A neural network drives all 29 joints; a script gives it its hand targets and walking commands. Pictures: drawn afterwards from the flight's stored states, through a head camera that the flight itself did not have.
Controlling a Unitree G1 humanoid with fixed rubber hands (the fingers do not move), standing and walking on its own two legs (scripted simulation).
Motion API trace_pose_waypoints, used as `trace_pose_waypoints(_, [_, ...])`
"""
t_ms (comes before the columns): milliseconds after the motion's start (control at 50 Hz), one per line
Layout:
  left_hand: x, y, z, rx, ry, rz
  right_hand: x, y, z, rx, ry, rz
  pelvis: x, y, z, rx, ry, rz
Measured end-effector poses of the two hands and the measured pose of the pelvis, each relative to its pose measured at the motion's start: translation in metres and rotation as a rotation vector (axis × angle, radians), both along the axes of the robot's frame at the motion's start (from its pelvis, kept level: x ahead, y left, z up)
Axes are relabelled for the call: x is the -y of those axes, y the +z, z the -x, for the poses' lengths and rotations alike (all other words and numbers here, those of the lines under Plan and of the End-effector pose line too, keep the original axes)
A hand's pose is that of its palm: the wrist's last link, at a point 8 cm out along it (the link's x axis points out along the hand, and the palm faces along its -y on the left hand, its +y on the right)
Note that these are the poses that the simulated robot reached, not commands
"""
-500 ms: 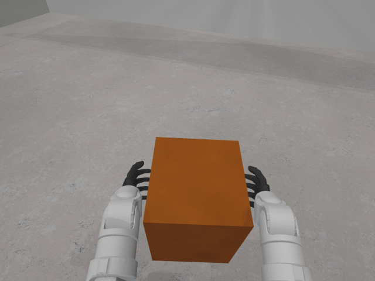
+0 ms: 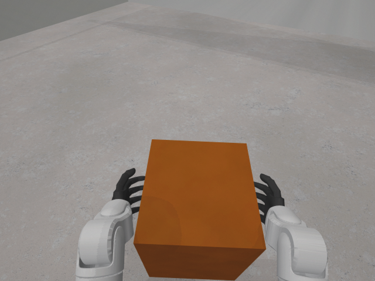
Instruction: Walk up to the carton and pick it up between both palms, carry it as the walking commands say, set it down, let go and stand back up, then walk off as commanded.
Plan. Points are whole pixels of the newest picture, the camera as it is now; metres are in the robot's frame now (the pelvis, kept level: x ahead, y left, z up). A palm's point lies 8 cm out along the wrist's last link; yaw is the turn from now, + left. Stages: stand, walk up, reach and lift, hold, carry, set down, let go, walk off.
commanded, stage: carry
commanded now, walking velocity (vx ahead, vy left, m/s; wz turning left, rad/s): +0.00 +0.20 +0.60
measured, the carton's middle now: (195, 213) +0.27 +0.00 +0.02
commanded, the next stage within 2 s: none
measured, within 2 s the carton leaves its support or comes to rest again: neither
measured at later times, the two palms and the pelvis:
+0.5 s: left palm out of the picture +0.11 +0.36 +0.06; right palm (152, 239) +0.19 +0.08 +0.06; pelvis -0.07 +0.15 -0.02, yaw +16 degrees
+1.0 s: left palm out of the picture -0.07 +0.56 +0.06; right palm out of the picture +0.10 +0.32 +0.06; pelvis -0.18 +0.30 -0.01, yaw +34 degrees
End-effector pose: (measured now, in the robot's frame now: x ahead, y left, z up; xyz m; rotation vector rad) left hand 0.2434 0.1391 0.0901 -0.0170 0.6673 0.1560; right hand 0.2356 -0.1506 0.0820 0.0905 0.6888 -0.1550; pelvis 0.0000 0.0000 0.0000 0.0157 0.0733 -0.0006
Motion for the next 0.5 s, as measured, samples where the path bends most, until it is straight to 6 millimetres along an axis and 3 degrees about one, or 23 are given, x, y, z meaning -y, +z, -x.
trace_pose_waypoints(140, [-0.053,0.006,0.03,0.008,0.074,0.006,-0.053,0.014,0.004,0.009,0.07,-0.001,-0.038,0.007,0.014,0.017,0.096,-0.047])
trace_pose_waypoints(220, [-0.106,0.0,0.047,0.028,0.142,0.018,-0.109,0.013,0.0,0.028,0.138,0.011,-0.075,-0.003,0.021,0.016,0.156,-0.044])
trace_pose_waypoints(280, [-0.152,-0.014,0.06,0.051,0.203,0.031,-0.156,0.0,-0.001,0.051,0.201,0.027,-0.104,-0.021,0.028,0.015,0.183,-0.015])
trace_pose_waypoints(320, [-0.174,-0.025,0.075,0.021,0.253,0.058,-0.181,-0.011,0.005,0.02,0.25,0.053,-0.114,-0.023,0.036,0.013,0.194,-0.011])
trace_pose_waypoints(400, [-0.2,-0.037,0.106,-0.046,0.3,0.065,-0.209,-0.025,0.024,-0.046,0.295,0.057,-0.132,-0.019,0.052,0.024,0.224,-0.002])
trace_pose_waypoints(500, [-0.218,-0.025,0.129,-0.023,0.32,0.022,-0.229,-0.025,0.042,-0.025,0.309,0.007,-0.151,-0.016,0.069,0.026,0.275,-0.008])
